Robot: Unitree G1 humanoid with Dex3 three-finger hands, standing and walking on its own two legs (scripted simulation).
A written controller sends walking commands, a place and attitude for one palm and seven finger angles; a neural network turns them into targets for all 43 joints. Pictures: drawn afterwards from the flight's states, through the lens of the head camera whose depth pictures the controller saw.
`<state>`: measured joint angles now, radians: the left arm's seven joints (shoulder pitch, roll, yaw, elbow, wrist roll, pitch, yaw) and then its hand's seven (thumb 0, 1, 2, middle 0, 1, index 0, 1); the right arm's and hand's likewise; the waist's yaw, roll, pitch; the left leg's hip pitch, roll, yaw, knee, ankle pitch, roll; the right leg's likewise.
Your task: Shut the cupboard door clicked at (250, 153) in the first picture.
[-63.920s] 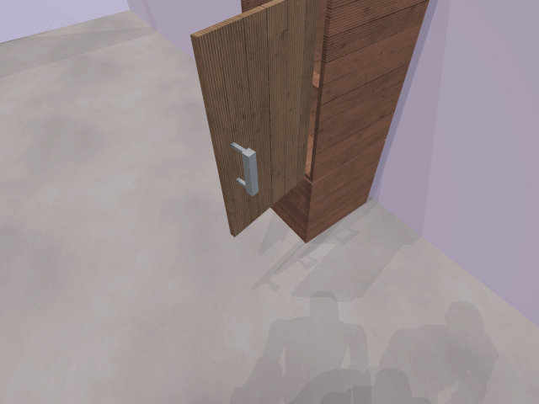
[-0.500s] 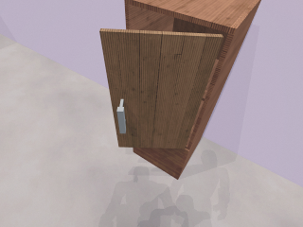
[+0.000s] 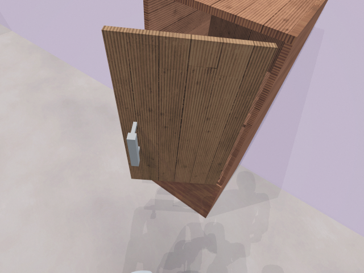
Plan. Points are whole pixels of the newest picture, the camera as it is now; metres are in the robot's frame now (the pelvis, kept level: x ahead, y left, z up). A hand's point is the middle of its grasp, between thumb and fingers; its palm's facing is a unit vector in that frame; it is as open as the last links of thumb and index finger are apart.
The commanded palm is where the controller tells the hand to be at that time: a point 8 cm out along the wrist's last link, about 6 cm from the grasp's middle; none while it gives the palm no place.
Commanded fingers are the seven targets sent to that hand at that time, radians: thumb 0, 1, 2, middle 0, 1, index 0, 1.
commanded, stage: come to a stop and stand still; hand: left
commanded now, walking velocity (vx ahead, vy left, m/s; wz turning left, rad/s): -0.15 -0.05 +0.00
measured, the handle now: (135, 144) +0.45 +0.18 -0.06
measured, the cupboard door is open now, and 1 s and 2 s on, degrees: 33 33 33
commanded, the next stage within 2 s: look again from close up in 1.30 s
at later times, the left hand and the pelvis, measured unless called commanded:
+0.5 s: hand out of the picture +0.02 +0.16 -0.15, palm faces +0.00 -0.96 -0.29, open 7.4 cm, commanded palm none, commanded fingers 0.00 0.90 0.90 -0.20 -0.30 -0.20 -0.30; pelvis -0.02 -0.05 +0.00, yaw +0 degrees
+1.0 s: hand out of the picture +0.03 +0.11 -0.16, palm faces +0.01 -0.98 -0.21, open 7.3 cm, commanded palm none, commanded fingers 0.00 0.90 0.90 -0.20 -0.30 -0.20 -0.30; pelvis +0.00 -0.07 +0.01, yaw +1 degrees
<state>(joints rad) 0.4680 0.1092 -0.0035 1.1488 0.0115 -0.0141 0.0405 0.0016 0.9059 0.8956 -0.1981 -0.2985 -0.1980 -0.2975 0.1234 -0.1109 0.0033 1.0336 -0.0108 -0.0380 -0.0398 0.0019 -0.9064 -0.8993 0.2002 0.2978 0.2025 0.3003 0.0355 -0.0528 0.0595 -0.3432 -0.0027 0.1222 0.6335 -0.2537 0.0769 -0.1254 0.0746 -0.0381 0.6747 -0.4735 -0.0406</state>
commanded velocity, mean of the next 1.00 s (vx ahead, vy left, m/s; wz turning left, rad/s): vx -0.02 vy -0.01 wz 0.00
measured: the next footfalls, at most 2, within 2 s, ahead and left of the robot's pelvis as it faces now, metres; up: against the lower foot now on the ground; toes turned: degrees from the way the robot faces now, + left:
right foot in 0.32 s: +0.03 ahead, -0.19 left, +0.00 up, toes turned +0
